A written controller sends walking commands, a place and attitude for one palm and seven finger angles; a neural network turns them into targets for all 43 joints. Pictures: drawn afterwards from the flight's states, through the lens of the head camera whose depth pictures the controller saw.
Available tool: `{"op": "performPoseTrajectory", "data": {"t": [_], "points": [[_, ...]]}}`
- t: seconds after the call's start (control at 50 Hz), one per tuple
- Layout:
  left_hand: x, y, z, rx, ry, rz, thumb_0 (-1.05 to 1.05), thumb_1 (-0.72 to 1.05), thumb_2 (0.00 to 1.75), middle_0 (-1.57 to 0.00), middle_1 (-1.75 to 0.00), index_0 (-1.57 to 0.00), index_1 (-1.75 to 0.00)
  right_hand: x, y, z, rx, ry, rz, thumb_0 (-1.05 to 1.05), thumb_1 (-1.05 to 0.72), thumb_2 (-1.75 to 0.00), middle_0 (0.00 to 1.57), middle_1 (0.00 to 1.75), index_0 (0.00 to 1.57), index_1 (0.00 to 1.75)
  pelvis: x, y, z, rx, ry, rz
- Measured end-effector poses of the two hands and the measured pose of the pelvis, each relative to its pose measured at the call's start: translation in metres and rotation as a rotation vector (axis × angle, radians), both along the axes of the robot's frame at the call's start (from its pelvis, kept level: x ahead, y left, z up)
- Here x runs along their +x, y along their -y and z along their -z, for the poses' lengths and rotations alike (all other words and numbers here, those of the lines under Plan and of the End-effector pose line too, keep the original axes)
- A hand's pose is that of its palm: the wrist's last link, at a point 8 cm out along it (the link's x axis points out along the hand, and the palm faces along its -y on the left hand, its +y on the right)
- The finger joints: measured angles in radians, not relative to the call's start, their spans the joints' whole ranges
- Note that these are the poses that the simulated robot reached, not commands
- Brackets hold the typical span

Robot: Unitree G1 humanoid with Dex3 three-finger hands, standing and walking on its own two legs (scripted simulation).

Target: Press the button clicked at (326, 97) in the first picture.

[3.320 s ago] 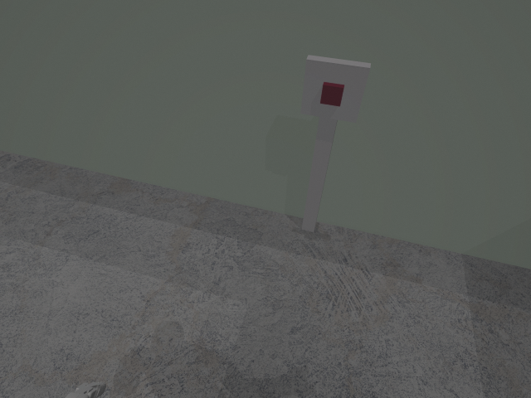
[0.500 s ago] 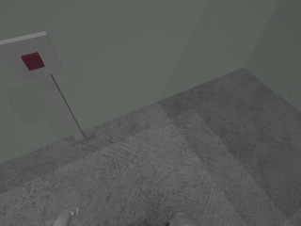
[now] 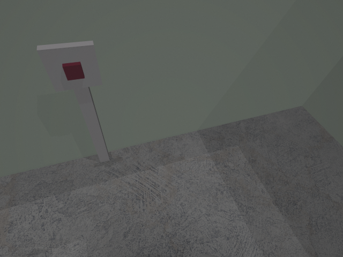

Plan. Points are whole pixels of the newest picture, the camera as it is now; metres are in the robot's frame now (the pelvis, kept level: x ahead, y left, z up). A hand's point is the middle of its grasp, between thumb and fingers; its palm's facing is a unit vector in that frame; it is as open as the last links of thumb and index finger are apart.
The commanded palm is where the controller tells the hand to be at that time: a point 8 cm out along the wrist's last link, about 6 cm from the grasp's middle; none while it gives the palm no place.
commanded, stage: turn to face it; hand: left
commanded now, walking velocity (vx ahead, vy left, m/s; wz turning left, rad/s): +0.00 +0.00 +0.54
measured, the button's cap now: (73, 70) +0.72 +0.39 -0.03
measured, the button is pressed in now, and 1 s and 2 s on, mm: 0 0 0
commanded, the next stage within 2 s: take the last steps up to it in 0.44 s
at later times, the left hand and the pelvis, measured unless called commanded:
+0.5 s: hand out of the picture -0.01 +0.14 -0.15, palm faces +0.29 -0.92 -0.26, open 7.4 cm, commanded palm none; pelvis -0.02 -0.06 +0.00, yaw +16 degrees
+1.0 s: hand out of the picture -0.02 +0.18 -0.17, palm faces +0.34 -0.93 -0.16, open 7.4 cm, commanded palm none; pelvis +0.03 +0.00 +0.01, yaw +19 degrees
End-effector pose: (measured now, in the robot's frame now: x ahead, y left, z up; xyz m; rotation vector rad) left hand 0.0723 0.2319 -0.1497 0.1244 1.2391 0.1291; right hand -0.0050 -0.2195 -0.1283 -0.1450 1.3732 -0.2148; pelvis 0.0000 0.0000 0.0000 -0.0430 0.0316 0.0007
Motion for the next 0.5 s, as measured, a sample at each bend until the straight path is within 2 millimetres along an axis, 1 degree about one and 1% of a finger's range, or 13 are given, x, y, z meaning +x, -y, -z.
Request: {"op": "performPoseTrajectory", "data": {"t": [0.08, 0.14, 0.2, 0.26, 0.28, 0.32, 0.4, 0.44, 0.5], "points": [[-0.023, -0.013, -0.008, 0.047, -0.048, -0.055, 0.01, 0.91, 0.90, -0.20, -0.30, -0.20, -0.30, 0.018, 0.016, -0.003, -0.014, 0.010, -0.046, 0.01, -0.92, -0.90, 0.20, 0.30, 0.20, 0.30, 0.000, 0.004, -0.004, 0.001, -0.009, -0.040], [-0.032, -0.015, -0.014, 0.077, -0.053, -0.086, 0.01, 0.91, 0.90, -0.20, -0.30, -0.19, -0.29, 0.032, 0.032, -0.002, -0.025, 0.020, -0.082, 0.01, -0.91, -0.90, 0.20, 0.30, 0.20, 0.30, -0.002, 0.012, -0.004, 0.006, -0.010, -0.074], [-0.036, -0.009, -0.019, 0.102, -0.027, -0.114, 0.01, 0.91, 0.90, -0.20, -0.30, -0.19, -0.29, 0.047, 0.051, 0.004, -0.028, 0.033, -0.123, 0.01, -0.91, -0.90, 0.20, 0.30, 0.20, 0.30, -0.005, 0.023, -0.001, 0.015, -0.008, -0.112], [-0.041, 0.002, -0.023, 0.129, 0.020, -0.142, 0.01, 0.91, 0.90, -0.20, -0.30, -0.19, -0.29, 0.065, 0.070, 0.014, -0.020, 0.060, -0.163, 0.00, -0.91, -0.90, 0.20, 0.30, 0.20, 0.30, -0.008, 0.038, 0.005, 0.037, -0.004, -0.148], [-0.044, 0.006, -0.023, 0.141, 0.035, -0.150, 0.01, 0.91, 0.90, -0.20, -0.30, -0.19, -0.29, 0.072, 0.076, 0.018, -0.015, 0.073, -0.175, 0.00, -0.91, -0.90, 0.20, 0.30, 0.20, 0.30, -0.008, 0.043, 0.009, 0.044, -0.003, -0.156], [-0.053, 0.016, -0.027, 0.147, 0.046, -0.172, 0.01, 0.91, 0.90, -0.20, -0.30, -0.19, -0.29, 0.086, 0.083, 0.020, -0.014, 0.090, -0.206, 0.00, -0.91, -0.90, 0.20, 0.30, 0.20, 0.30, -0.010, 0.048, 0.008, 0.042, 0.010, -0.187], [-0.076, 0.032, -0.034, 0.137, 0.040, -0.218, 0.01, 0.91, 0.90, -0.20, -0.30, -0.20, -0.30, 0.114, 0.086, 0.013, -0.002, 0.131, -0.266, 0.00, -0.91, -0.90, 0.19, 0.30, 0.20, 0.30, -0.012, 0.055, 0.002, 0.063, 0.026, -0.230], [-0.087, 0.039, -0.033, 0.126, 0.027, -0.238, 0.01, 0.91, 0.90, -0.20, -0.30, -0.20, -0.30, 0.125, 0.082, 0.009, 0.006, 0.150, -0.293, 0.00, -0.91, -0.90, 0.19, 0.30, 0.20, 0.30, -0.013, 0.057, 0.000, 0.073, 0.030, -0.249], [-0.107, 0.047, -0.030, 0.103, 0.002, -0.269, 0.01, 0.91, 0.90, -0.20, -0.30, -0.20, -0.30, 0.139, 0.071, 0.006, 0.016, 0.164, -0.338, 0.00, -0.91, -0.90, 0.19, 0.30, 0.20, 0.29, -0.016, 0.057, -0.002, 0.082, 0.031, -0.272]]}}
